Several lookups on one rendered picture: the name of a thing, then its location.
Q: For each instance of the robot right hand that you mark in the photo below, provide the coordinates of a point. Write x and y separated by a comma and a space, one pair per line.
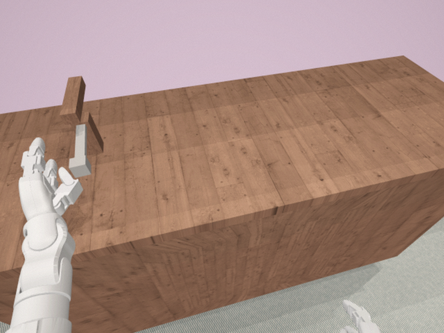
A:
360, 317

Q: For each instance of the robot left hand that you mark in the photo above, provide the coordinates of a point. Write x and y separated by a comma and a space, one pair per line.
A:
39, 192

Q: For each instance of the counter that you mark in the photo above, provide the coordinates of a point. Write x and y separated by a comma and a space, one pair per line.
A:
204, 196

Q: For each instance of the left robot forearm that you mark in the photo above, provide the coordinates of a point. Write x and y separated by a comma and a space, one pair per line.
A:
44, 287

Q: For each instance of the tap lever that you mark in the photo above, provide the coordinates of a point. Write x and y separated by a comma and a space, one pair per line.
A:
79, 165

